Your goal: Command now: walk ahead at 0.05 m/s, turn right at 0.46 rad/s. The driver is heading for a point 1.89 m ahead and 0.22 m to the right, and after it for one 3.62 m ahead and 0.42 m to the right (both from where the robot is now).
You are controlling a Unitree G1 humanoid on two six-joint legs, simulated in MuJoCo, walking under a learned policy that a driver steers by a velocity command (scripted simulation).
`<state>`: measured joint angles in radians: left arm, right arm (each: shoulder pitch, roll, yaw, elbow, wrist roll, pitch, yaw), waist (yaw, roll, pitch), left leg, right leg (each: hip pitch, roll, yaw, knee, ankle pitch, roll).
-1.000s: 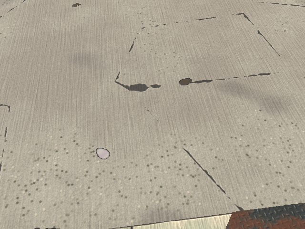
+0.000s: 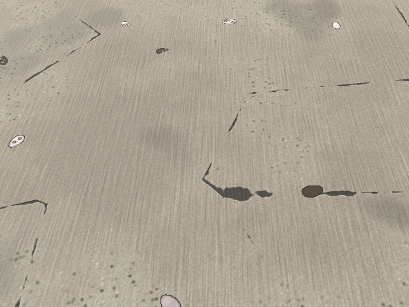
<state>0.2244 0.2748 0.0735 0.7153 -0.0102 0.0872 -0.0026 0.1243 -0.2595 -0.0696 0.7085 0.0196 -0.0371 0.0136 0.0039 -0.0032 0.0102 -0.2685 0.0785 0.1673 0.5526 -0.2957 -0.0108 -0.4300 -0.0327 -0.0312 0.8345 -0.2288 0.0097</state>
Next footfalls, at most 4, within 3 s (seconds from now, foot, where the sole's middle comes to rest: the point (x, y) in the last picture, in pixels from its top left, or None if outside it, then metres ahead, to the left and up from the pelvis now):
0.02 right None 0.03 -0.11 -0.77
0.58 left None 0.02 0.13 -0.77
0.98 right None -0.11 -0.07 -0.77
1.62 left None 0.28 0.32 -0.88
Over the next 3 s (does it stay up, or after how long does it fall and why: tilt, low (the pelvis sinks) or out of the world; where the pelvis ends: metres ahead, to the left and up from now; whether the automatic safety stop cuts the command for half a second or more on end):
stays up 0.89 0.16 -0.10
